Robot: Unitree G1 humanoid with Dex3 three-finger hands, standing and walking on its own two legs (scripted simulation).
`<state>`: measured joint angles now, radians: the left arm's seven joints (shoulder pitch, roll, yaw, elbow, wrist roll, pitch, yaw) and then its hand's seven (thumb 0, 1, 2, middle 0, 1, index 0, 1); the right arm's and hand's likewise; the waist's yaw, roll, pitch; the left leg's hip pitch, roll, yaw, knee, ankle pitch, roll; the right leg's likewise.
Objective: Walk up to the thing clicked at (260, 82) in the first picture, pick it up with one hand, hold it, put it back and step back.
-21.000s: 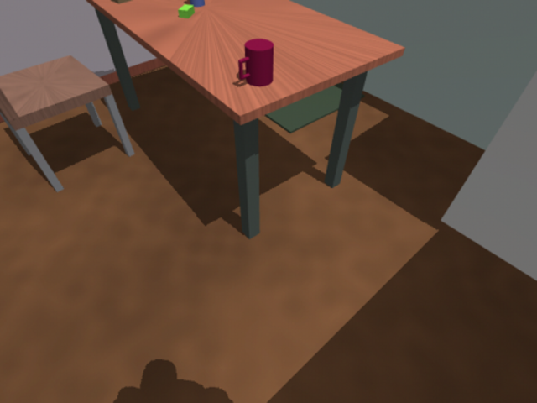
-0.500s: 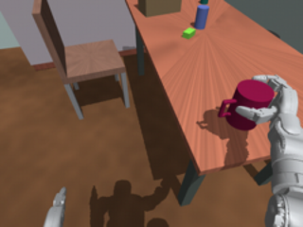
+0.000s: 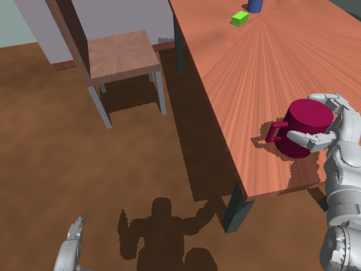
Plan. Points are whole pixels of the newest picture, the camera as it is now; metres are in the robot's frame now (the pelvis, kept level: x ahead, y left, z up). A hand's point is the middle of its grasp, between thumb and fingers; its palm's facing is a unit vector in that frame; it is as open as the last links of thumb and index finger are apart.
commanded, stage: lower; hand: right
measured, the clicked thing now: (293, 130) +0.44 -0.21 +0.07
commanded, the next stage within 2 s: loosen in 0.36 s
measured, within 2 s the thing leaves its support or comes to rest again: rests again in 0.26 s
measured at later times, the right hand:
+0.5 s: hand (311, 126) +0.45 -0.25 +0.07, palm faces +0.25 +0.97 +0.02, open 11.7 cm
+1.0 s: hand (313, 123) +0.46 -0.25 +0.08, palm faces +0.25 +0.97 +0.02, open 13.9 cm
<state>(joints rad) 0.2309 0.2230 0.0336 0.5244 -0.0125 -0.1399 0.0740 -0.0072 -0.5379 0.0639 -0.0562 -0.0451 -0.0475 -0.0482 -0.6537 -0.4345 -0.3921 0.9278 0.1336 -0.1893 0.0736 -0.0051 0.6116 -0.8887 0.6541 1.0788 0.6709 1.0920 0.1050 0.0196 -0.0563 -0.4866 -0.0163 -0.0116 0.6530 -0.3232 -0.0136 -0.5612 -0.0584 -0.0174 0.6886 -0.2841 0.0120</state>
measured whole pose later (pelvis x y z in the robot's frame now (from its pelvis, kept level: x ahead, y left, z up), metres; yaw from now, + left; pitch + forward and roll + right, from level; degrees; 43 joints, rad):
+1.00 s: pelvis +0.00 -0.01 -0.02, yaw +0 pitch +13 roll +2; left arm 0.32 0.22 0.03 0.33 0.01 -0.10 0.03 -0.01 -0.53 0.06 -0.06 -0.05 -0.05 -0.05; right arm -0.73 -0.46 -0.42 1.04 0.12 -0.30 0.09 -0.01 0.55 -0.29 0.63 0.49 0.65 0.50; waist 0.12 0.01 -0.10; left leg -0.64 -0.01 0.00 0.80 -0.38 -0.02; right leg -0.72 -0.05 -0.01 0.84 -0.34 0.00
